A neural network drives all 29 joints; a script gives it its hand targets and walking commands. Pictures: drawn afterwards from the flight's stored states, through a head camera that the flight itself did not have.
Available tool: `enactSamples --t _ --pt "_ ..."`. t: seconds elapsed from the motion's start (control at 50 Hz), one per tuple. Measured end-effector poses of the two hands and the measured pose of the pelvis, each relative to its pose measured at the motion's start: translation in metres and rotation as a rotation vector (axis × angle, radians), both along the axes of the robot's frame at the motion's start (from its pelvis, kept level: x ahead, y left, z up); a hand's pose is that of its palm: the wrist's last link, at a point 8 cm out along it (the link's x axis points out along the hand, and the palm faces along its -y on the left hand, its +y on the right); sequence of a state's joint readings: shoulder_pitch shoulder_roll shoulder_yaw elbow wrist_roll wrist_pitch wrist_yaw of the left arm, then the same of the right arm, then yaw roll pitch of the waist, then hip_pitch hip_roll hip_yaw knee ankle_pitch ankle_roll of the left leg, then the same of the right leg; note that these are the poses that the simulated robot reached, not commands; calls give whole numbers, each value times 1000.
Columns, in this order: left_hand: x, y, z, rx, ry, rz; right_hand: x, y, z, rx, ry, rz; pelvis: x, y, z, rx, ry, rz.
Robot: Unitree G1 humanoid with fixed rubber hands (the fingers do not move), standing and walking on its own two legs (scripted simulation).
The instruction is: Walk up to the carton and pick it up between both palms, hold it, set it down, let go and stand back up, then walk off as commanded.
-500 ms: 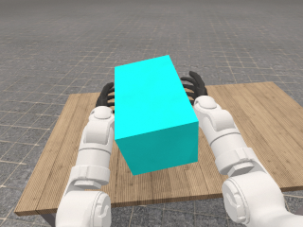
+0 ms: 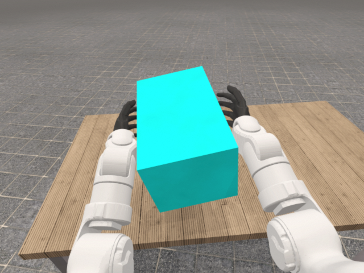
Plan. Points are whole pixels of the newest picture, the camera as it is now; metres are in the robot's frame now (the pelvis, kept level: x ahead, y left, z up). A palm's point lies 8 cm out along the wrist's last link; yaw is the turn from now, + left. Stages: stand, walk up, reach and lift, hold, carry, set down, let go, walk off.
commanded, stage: hold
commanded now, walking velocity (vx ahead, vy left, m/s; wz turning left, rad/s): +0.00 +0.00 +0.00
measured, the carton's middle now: (182, 133) +0.38 +0.02 +0.17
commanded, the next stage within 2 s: set down in 1.44 s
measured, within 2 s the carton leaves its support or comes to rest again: neither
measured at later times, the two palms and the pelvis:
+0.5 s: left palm (125, 133) +0.38 +0.14 +0.18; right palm (239, 120) +0.39 -0.11 +0.20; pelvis +0.01 +0.00 +0.00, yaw +0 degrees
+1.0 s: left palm (124, 133) +0.37 +0.14 +0.18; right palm (239, 120) +0.38 -0.11 +0.20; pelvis +0.00 +0.00 +0.00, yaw +0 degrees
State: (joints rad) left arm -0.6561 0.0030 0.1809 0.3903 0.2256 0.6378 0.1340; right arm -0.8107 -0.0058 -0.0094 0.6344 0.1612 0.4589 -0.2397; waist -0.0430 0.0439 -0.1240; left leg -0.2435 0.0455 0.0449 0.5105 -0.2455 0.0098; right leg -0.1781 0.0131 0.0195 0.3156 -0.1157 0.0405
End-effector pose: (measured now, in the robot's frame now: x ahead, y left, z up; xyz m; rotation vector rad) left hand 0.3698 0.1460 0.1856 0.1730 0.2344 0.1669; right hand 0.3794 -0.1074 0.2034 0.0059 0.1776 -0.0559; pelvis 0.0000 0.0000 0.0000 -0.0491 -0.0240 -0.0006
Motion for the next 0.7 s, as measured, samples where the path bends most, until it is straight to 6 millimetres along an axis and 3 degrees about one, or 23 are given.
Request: enactSamples --t 0.4,0.7 --pt "10 -2 -8 4 19 -2 11 -2 -9 3 16 0 6 -1 1 2 9 0" --pt "4 -1 -3 -7 4 2 5 -1 -3 -3 -1 1 3 -2 1 2 -1 0"
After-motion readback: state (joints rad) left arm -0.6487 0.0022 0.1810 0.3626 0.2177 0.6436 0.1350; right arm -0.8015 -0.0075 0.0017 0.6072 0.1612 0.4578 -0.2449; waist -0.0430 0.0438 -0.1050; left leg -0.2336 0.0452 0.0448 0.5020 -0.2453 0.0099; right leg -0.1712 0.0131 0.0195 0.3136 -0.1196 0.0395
